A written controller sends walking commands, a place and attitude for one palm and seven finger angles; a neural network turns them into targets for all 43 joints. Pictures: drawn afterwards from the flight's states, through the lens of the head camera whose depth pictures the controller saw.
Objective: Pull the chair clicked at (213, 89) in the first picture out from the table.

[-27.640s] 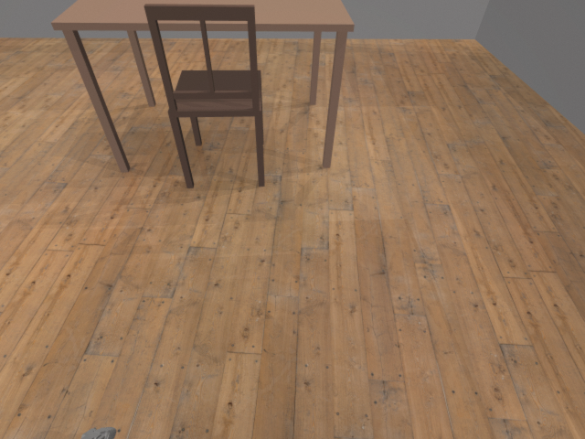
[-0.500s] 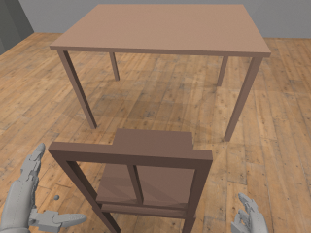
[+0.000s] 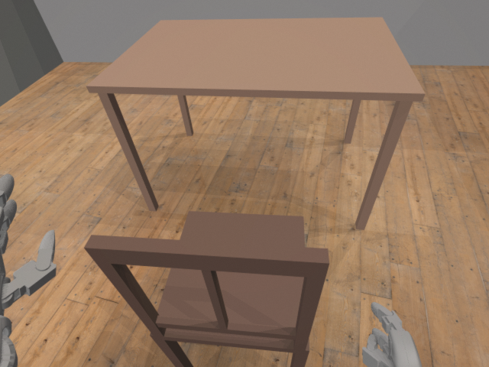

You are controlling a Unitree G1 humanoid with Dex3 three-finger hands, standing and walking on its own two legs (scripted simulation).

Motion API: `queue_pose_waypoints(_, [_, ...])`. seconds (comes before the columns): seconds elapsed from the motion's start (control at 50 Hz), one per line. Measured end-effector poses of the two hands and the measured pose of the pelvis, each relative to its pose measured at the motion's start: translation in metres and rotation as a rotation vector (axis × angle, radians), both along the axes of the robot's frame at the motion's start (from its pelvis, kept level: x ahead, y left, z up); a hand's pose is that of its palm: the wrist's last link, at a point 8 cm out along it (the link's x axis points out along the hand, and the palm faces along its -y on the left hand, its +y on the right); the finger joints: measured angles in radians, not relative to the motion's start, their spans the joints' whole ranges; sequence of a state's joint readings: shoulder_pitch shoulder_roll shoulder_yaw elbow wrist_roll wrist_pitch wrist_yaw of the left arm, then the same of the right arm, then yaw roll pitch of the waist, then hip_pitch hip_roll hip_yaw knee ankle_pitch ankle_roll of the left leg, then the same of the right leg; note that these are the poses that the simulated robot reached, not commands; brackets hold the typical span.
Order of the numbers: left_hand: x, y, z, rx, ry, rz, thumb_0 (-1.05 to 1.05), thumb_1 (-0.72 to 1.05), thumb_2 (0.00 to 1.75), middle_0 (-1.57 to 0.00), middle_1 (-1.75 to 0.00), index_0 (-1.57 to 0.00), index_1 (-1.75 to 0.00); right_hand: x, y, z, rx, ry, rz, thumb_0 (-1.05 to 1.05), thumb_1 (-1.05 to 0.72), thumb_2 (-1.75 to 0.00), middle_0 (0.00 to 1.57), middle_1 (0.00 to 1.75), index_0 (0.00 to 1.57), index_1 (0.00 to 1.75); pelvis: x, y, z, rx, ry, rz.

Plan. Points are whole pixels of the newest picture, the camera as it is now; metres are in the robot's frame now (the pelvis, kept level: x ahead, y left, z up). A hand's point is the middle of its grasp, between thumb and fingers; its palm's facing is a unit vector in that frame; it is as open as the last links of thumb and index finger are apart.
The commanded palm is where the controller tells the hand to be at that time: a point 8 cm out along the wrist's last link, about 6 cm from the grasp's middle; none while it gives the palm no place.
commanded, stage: draw the hand back to the body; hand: left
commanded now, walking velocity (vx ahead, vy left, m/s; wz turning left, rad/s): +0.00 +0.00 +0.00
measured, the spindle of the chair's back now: (217, 299) +0.27 +0.11 -0.10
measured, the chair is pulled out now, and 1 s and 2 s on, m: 0.59 0.59 0.59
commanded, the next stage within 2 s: step back with the hand held close in 0.36 s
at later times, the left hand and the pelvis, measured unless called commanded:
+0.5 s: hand (46, 262) +0.19 +0.27 +0.16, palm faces +0.51 -0.76 -0.41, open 7.4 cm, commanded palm +0.14 +0.30 +0.18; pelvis +0.00 +0.00 +0.00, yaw -1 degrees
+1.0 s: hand (24, 293) +0.15 +0.27 +0.17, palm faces +0.43 -0.75 -0.50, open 7.4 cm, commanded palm +0.10 +0.30 +0.18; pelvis -0.05 +0.01 +0.00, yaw -2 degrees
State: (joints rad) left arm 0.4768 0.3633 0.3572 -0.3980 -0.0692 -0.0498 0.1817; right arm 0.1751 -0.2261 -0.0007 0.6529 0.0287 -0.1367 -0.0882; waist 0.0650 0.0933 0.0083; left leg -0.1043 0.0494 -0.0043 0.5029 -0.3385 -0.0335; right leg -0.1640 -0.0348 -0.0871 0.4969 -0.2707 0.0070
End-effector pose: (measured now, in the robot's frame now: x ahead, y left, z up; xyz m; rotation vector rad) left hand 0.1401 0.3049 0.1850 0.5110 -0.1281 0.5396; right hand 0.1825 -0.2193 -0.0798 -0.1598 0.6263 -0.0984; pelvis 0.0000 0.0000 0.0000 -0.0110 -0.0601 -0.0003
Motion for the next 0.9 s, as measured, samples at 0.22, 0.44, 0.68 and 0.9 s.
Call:
queue_pose_waypoints(0.22, [0.002,-0.004,-0.011,-0.038,0.034,-0.018,0.01,0.86,0.88,-0.2,-0.29,-0.21,-0.29,-0.012,-0.008,-0.004,-0.016,0.05,-0.02,0.02,-0.9,-0.9,0.2,0.3,0.2,0.3,-0.001,0.0,0.002,0.0,-0.002,-0.007])
queue_pose_waypoints(0.44, [0.002,0.0,-0.002,-0.018,-0.001,-0.013,0.02,0.89,0.89,-0.21,-0.3,-0.21,-0.3,-0.01,-0.005,0.0,-0.008,0.028,-0.024,0.02,-0.9,-0.9,0.2,0.3,0.2,0.3,-0.002,0.002,0.003,0.0,-0.009,-0.01])
queue_pose_waypoints(0.68, [0.015,-0.001,-0.002,0.033,0.052,-0.098,0.02,0.9,0.9,-0.21,-0.3,-0.21,-0.3,-0.023,-0.007,0.001,-0.008,0.068,-0.069,0.01,-0.9,-0.9,0.2,0.3,0.2,0.3,-0.018,0.011,0.004,0.005,0.033,-0.045])
queue_pose_waypoints(0.9, [-0.013,0.001,-0.004,0.084,0.091,-0.146,0.02,0.89,0.9,-0.21,-0.3,-0.22,-0.3,-0.069,-0.008,-0.005,-0.023,0.143,-0.146,0.01,-0.9,-0.9,0.2,0.3,0.2,0.3,-0.04,0.014,0.0,0.019,0.044,-0.046])
